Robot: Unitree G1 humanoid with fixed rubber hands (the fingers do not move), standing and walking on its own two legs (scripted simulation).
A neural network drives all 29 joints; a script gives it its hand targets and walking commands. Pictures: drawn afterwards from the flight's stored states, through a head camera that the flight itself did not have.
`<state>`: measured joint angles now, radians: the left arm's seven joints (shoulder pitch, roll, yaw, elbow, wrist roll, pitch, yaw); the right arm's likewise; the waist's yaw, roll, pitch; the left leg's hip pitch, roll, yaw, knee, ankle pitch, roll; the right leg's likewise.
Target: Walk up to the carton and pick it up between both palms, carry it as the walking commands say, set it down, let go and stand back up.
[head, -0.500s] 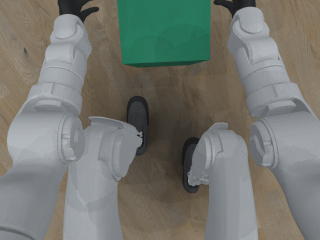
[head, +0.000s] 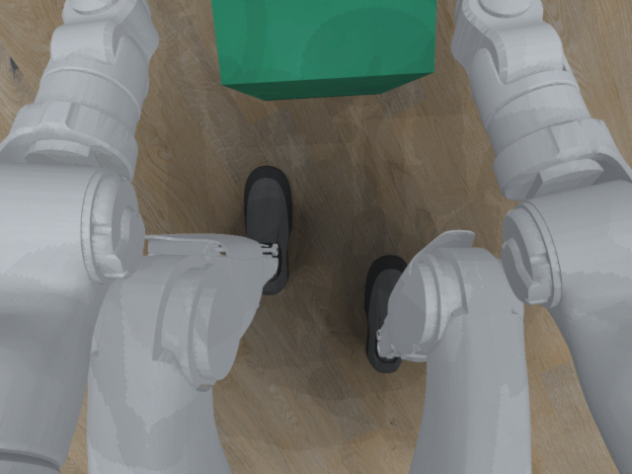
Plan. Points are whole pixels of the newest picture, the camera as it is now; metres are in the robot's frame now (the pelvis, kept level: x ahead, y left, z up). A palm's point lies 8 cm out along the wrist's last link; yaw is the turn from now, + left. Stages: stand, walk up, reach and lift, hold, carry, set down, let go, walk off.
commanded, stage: reach and lift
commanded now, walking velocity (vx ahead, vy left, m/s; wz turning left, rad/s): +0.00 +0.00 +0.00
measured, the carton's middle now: (320, 14) +0.52 +0.06 -0.24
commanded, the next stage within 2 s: none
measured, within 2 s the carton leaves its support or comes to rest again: leaves its support in 0.96 s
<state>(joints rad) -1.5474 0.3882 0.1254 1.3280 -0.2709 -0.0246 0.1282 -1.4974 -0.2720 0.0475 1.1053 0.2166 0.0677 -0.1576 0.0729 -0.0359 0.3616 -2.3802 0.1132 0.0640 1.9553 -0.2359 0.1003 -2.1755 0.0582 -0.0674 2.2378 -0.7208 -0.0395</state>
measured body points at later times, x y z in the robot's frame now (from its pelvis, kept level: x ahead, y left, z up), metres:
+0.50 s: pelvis +0.00 +0.00 +0.01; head +0.38 +0.03 +0.24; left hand +0.55 +0.21 -0.18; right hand +0.58 -0.06 -0.17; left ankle +0.20 +0.11 -0.34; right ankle +0.08 -0.10 -0.34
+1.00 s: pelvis +0.02 +0.00 +0.00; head +0.39 +0.00 +0.26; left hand +0.56 +0.20 -0.17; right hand +0.57 -0.06 -0.18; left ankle +0.20 +0.11 -0.34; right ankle +0.08 -0.10 -0.34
